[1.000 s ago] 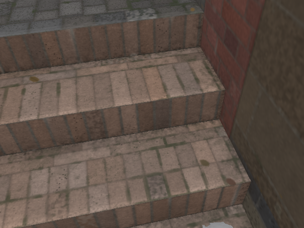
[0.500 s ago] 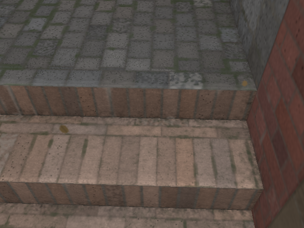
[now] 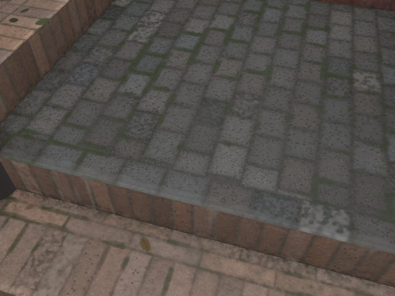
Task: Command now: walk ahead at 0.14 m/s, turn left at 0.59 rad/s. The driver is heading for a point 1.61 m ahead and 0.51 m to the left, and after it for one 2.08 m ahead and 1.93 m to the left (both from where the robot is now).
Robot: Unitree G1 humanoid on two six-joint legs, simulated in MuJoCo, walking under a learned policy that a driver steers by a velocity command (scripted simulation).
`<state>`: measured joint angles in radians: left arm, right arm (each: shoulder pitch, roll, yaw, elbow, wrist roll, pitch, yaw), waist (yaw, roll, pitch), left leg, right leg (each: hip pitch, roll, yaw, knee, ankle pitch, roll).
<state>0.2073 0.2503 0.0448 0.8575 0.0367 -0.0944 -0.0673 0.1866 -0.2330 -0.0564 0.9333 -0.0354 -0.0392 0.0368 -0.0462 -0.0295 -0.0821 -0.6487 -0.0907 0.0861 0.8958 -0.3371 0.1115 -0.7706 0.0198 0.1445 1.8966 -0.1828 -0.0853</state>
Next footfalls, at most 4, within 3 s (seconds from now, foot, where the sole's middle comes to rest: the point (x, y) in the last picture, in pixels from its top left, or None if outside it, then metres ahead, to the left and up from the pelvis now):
0.44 right None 0.33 -0.20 -0.55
0.92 left None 0.23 0.07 -0.72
1.26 right None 0.41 -0.08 -0.55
2.28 left None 0.37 0.36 -0.57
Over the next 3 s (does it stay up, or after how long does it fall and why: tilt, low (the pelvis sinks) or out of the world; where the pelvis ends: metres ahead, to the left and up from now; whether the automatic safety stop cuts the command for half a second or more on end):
stays up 0.51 0.33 0.21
